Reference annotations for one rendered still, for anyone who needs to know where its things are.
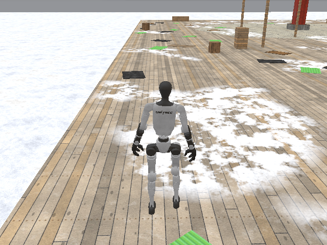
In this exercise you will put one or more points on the robot left thigh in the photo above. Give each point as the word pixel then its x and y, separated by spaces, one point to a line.
pixel 151 159

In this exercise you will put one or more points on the robot right upper arm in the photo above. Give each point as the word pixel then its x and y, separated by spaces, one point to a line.
pixel 183 118

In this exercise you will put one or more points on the humanoid robot torso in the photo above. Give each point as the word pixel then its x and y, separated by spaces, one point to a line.
pixel 163 124

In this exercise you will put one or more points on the right robot forearm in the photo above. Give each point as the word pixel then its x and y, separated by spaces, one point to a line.
pixel 189 140

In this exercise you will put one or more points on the robot left hand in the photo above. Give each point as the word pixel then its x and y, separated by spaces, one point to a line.
pixel 134 149

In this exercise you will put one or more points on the left robot forearm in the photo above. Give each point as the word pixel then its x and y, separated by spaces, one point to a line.
pixel 138 136

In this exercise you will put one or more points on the robot left upper arm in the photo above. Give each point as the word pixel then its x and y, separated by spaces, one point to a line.
pixel 145 115

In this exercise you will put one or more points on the robot right hand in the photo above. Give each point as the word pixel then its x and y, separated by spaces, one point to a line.
pixel 193 154

